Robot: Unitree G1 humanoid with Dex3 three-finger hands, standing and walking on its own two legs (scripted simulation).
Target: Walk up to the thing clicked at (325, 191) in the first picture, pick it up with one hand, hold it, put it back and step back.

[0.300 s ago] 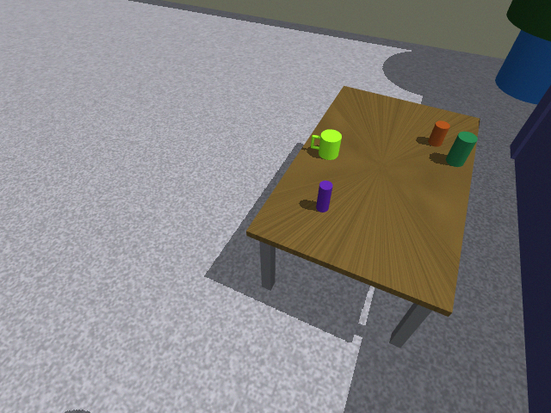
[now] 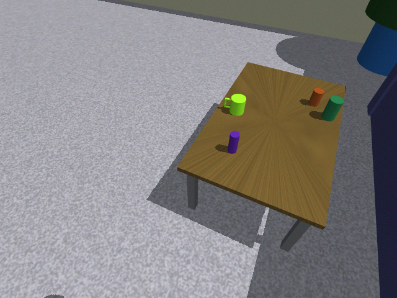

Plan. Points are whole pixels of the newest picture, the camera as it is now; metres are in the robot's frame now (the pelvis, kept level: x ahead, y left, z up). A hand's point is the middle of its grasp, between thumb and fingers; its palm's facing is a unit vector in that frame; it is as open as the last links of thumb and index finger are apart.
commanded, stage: stand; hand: left
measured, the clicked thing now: (233, 142) +0.81 -0.14 -0.33
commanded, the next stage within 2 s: walk up in 0.82 s
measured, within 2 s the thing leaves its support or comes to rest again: neither
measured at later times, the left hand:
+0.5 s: hand out of the picture +0.07 +0.25 -0.16, palm faces -0.02 -0.94 -0.34, open 7.3 cm
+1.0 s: hand out of the picture +0.08 +0.25 -0.15, palm faces -0.11 -0.93 -0.35, open 7.4 cm
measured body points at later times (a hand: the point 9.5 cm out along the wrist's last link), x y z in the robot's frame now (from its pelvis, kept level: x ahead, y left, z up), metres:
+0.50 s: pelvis +0.00 +0.00 +0.00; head +0.01 +0.00 +0.45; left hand +0.07 +0.30 -0.13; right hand +0.08 -0.30 -0.13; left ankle -0.01 +0.12 -0.75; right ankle -0.01 -0.12 -0.75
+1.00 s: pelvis +0.01 -0.02 -0.01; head +0.02 -0.02 +0.44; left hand +0.09 +0.30 -0.13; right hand +0.05 -0.35 -0.12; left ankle -0.01 +0.12 -0.75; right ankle +0.02 -0.16 -0.71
